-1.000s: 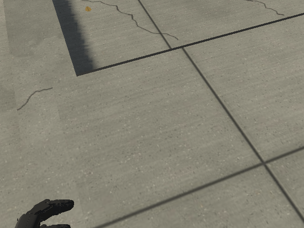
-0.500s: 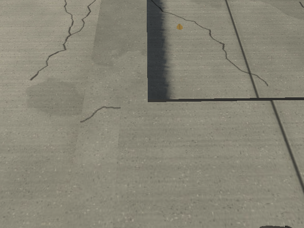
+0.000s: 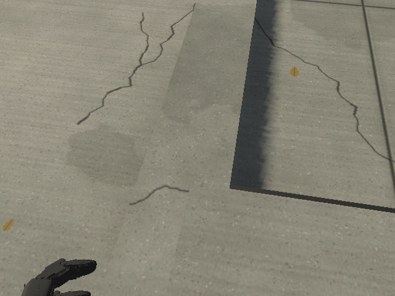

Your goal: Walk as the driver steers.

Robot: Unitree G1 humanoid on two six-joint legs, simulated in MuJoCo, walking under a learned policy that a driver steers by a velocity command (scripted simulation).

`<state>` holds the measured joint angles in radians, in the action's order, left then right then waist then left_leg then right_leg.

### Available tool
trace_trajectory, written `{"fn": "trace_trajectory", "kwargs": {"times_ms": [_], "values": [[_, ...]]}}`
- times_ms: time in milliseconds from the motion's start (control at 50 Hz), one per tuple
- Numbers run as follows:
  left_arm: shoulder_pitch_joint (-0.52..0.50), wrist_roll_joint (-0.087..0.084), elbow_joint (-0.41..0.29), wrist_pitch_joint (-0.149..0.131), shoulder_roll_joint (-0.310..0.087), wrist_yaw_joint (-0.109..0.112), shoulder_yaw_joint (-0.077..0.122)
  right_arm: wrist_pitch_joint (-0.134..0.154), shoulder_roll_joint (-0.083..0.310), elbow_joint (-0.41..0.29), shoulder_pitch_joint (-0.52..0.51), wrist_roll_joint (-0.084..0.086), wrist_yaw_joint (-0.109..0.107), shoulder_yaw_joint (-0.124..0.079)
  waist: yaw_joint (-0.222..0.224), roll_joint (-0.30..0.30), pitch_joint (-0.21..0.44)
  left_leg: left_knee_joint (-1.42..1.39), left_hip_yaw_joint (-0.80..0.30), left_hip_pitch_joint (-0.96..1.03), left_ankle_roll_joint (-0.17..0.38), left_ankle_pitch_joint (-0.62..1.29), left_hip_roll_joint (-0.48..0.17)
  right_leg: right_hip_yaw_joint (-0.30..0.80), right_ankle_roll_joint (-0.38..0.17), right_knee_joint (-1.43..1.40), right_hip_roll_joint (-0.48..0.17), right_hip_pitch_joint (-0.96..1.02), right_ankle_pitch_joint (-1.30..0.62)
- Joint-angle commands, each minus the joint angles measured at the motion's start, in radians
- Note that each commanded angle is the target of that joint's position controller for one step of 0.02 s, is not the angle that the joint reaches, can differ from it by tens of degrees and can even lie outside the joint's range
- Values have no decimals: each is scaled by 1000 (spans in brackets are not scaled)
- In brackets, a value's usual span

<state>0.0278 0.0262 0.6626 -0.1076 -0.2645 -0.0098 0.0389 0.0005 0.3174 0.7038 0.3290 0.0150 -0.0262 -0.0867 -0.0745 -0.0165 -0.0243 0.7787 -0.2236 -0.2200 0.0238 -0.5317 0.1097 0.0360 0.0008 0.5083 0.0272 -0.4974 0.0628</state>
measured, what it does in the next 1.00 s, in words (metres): walks ahead: left foot, then right foot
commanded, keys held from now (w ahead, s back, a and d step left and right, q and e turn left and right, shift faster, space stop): q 0.02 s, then no key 0.34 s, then e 0.14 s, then w+e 0.28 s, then e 0.22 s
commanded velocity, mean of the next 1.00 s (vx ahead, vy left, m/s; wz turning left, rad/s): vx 0.16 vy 0.00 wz -0.10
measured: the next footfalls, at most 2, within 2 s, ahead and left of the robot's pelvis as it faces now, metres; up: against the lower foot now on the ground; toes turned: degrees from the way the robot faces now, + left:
left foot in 0.34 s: +0.11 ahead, +0.13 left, +0.00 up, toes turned +5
right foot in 0.82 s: +0.22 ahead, -0.15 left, +0.00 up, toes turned -9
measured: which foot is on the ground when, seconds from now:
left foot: up 0.00-0.32, down 0.34-0.82, up 0.84-1.00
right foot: down 0.00-0.52, up 0.54-0.80, down 0.82-1.00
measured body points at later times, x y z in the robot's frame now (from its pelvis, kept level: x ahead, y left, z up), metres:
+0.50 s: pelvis +0.08 +0.01 +0.01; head +0.08 +0.02 +0.46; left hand +0.16 +0.28 -0.11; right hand +0.27 -0.21 -0.07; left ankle +0.07 +0.12 -0.72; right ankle +0.12 -0.12 -0.72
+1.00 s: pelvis +0.20 -0.07 +0.02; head +0.23 -0.11 +0.47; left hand +0.35 +0.18 -0.08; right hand +0.31 -0.37 -0.08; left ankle +0.22 +0.08 -0.63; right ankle +0.18 -0.14 -0.72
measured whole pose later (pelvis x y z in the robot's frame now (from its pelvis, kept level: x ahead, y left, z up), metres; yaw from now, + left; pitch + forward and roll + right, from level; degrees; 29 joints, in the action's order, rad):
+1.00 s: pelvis +0.20 -0.07 +0.02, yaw -11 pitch +2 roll +2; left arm 0.25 0.00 0.77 -0.03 -0.27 -0.01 0.05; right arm 0.04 0.30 0.67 0.16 -0.01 -0.03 -0.08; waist 0.02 -0.03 -0.03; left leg 1.12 -0.02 -0.56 -0.04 -0.37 -0.03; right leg 0.02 -0.08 0.48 0.05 -0.27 0.24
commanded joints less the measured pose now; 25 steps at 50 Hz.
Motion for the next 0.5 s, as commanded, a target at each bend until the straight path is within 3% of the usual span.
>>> {"fn": "trace_trajectory", "kwargs": {"times_ms": [20, 40, 60, 80, 100, 140, 200, 280, 320, 340, 360, 380, 400, 440, 500], "values": [[194, -11, -38, 26, -179, 6, 61, 7, 122, -74, 176, 16, 8, -12, 66, 231, 400, 560, 28, -442, -73, -134, -61, 601, -301, -86, -494, 714, -304], [153, -10, -53, 41, -120, 14, 43, -11, 153, -90, 49, 18, 4, -23, 98, 160, 276, 586, 75, -473, -90, -52, -84, 449, -254, -108, -416, 604, -176], [106, -6, -52, 52, -96, 15, 30, -30, 144, -97, -4, 14, -4, -25, 90, 105, 195, 555, 95, -455, -98, -6, -108, 348, -229, -136, -356, 474, -127], [70, -7, -45, 58, -93, 15, 25, -45, 131, -110, -27, 6, -11, -26, 71, 117, 134, 503, 98, -419, -99, 15, -130, 289, -222, -160, -321, 363, -110], [54, 0, -34, 60, -106, 14, 28, -53, 93, -110, -19, 5, -11, -17, 53, 139, 98, 436, 122, -343, -97, 29, -132, 216, -210, -190, -279, 266, -130], [45, 3, -14, 56, -113, 13, 33, -50, 36, -105, 0, -5, -12, 0, 39, 154, 109, 299, 162, -253, -96, 44, -120, 129, -227, -198, -251, 226, -282], [36, -15, 9, 61, -127, 12, 38, -41, 18, -106, -30, -15, -4, 14, 49, 151, 178, 95, 177, -145, -85, 144, -134, 88, -249, -178, -274, 261, -403], [46, -34, 38, 84, -141, 8, 36, -51, 32, -112, -72, -13, 12, 12, 55, 150, 158, -143, 211, -23, -50, 265, -121, 92, -230, -173, -272, 244, -122], [65, -41, 62, 87, -103, 4, 20, -49, 31, -108, -72, -27, 16, 13, 37, 129, 122, -335, 206, 103, -5, 384, -118, 74, -151, -148, -225, 165, 92], [97, -26, 72, 83, -66, 0, 5, -48, 70, -128, -83, -41, 11, 10, 56, 47, 122, -385, 80, 167, 35, 481, -219, 36, -74, -85, -177, 105, 214], [165, -3, 74, 77, -34, -6, -3, -50, 127, -148, -149, -44, 3, 5, 139, -145, 111, -401, -35, 105, 110, 476, -332, -71, -2, -9, -72, 98, 317], [148, 2, 89, 80, -34, -3, -8, -41, 37, -137, -183, -49, 11, 28, 118, -168, 107, -452, -25, -53, 132, 250, -323, -46, 24, -40, -77, 234, 258], [119, -2, 95, 85, -62, -2, -2, -29, 5, -132, -201, -56, 18, 36, 113, -144, 59, -455, 32, -89, 81, 104, -253, -46, 32, -53, -77, 265, 181], [110, -10, 116, 95, -98, 6, 8, -13, 25, -120, -192, -57, 19, 31, 90, -126, 1, -437, 92, -84, 22, 107, -203, -38, 23, -53, -77, 222, 147], [97, -28, 109, 93, -122, 8, 18, -10, 82, -108, -134, -36, -1, 8, 67, -73, 0, -393, 97, 6, 46, 291, -235, -28, -1, 0, -61, 127, 120]]}}
Velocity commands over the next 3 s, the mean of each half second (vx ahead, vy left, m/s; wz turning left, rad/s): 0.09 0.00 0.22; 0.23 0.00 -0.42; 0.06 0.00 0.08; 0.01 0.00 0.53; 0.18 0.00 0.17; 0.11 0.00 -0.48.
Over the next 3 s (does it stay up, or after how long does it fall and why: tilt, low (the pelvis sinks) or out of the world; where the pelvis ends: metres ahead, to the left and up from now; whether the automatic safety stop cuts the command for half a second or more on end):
stays up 0.49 -0.09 0.02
